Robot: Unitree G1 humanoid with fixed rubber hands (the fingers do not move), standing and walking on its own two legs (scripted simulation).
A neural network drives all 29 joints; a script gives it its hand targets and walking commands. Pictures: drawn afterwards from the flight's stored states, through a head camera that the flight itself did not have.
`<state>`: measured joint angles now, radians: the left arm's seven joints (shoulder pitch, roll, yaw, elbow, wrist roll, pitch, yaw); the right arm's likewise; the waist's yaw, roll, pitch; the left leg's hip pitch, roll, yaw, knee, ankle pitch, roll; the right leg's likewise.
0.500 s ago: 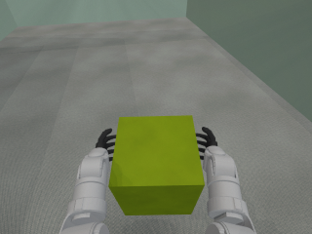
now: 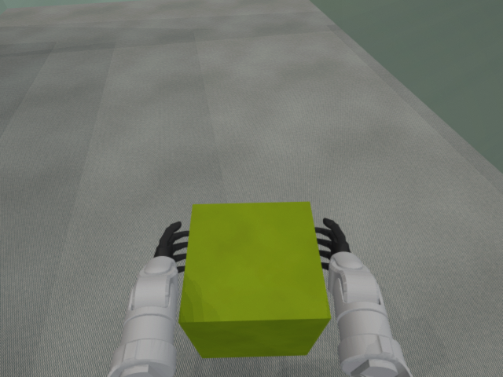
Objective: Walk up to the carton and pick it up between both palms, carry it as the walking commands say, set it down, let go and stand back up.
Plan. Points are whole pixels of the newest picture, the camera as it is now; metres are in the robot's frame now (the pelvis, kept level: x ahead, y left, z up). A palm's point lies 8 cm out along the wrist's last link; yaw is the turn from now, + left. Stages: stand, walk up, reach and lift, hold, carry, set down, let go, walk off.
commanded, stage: set down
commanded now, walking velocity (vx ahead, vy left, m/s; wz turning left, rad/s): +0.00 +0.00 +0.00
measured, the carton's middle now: (253, 284) +0.29 -0.01 -0.07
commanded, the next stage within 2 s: none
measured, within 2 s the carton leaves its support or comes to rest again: neither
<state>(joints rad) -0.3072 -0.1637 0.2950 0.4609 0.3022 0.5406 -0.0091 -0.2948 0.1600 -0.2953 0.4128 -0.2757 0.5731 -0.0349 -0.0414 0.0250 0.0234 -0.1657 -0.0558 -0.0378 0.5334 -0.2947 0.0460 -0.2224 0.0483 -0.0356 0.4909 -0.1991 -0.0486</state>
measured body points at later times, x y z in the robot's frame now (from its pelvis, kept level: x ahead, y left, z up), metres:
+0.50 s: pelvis -0.03 +0.02 -0.03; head +0.08 +0.00 +0.40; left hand +0.33 +0.13 -0.08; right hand +0.31 -0.17 -0.09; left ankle +0.00 +0.09 -0.73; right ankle +0.05 -0.09 -0.73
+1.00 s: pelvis -0.04 -0.01 -0.11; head +0.13 -0.02 +0.31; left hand +0.35 +0.14 -0.17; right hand +0.34 -0.16 -0.18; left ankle +0.00 +0.09 -0.73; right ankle +0.05 -0.09 -0.73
